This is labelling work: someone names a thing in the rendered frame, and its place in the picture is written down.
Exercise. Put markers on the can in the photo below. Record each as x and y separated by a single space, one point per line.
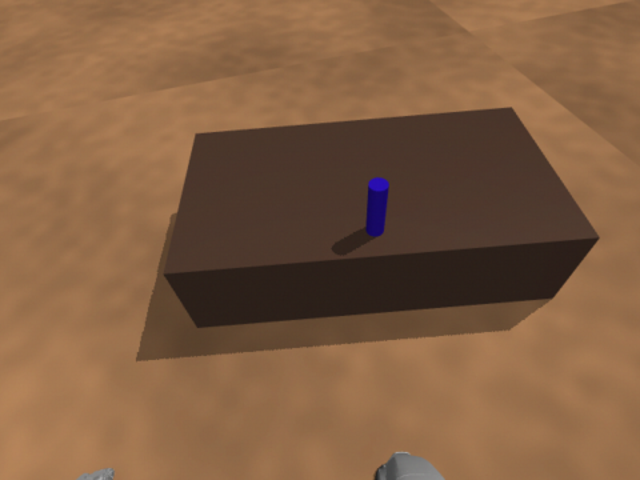
376 206

